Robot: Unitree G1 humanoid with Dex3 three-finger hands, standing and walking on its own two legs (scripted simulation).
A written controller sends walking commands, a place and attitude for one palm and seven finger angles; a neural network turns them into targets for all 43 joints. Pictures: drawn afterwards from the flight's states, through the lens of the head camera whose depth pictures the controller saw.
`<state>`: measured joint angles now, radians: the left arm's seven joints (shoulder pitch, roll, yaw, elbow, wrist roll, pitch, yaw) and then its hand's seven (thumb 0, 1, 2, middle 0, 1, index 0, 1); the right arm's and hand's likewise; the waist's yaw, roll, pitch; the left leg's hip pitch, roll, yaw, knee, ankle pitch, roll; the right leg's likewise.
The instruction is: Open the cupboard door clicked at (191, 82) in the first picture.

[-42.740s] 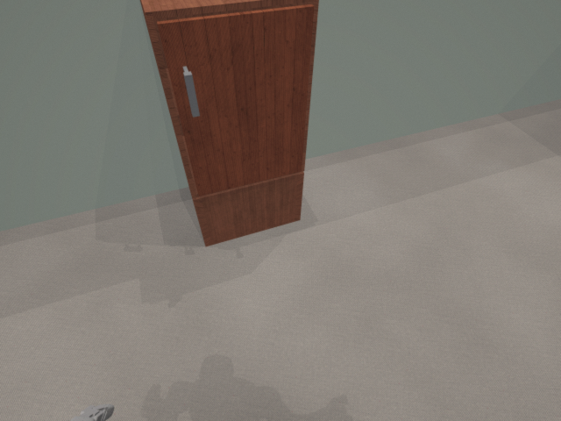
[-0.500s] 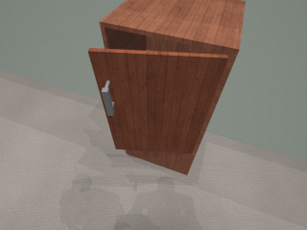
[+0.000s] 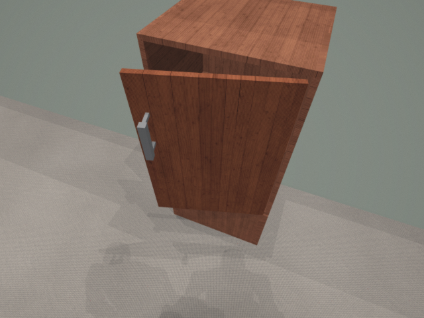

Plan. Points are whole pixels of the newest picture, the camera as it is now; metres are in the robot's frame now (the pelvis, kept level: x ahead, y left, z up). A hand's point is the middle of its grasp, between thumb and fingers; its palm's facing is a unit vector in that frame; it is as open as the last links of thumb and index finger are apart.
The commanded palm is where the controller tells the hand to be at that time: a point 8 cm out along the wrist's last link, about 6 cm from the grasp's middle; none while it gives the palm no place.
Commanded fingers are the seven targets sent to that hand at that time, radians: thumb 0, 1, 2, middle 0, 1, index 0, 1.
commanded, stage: look again from close up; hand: left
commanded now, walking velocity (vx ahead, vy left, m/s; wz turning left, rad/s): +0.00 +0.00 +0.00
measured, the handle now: (148, 136) +0.53 +0.21 -0.01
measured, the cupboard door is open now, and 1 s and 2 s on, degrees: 17 17 17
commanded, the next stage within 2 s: raise the hand with hooked fingers in 0.30 s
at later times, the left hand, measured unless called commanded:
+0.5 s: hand out of the picture +0.09 +0.19 -0.11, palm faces +0.24 -0.95 -0.20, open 7.4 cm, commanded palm +0.08 +0.24 -0.07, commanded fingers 0.00 0.76 0.84 -0.21 -0.39 -0.21 -0.39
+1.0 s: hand out of the picture +0.12 +0.22 -0.04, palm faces +0.02 -1.00 -0.05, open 9.6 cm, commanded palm +0.11 +0.27 -0.04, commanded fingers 0.00 0.18 0.59 -0.25 -0.76 -0.25 -0.76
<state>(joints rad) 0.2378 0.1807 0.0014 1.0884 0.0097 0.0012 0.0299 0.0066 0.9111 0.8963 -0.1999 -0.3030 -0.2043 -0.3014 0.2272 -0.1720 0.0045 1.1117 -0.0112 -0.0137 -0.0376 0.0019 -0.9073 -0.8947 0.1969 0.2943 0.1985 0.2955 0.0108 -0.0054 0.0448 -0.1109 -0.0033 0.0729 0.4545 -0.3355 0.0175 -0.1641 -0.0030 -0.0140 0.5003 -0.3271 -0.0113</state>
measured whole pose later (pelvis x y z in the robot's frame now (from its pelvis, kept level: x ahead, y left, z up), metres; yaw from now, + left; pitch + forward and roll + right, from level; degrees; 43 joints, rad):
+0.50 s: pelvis -0.02 -0.01 +0.00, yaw +1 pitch +0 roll +1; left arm 0.39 0.17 0.05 0.50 -0.10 -0.02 0.06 0.02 0.90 0.89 -0.20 -0.31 -0.21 -0.31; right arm 0.30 -0.20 0.00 0.97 0.02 -0.16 -0.07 0.01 -0.91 -0.89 0.20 0.29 0.20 0.30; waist 0.02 0.01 0.02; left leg -0.16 0.01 0.06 0.46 -0.30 0.00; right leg -0.21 0.00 -0.04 0.51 -0.30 -0.03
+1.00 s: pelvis -0.10 -0.01 -0.10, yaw +4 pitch +11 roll -3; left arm 0.23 0.28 0.23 0.15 -0.32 -0.49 -0.43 0.02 0.40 0.68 -0.23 -0.63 -0.24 -0.62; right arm 0.19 -0.25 0.02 0.55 0.03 -0.27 -0.08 0.01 -0.90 -0.90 0.20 0.29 0.20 0.30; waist 0.04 0.00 -0.09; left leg -0.90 0.02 -0.04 1.23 -0.52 0.00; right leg -0.86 0.00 -0.12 1.16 -0.49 -0.04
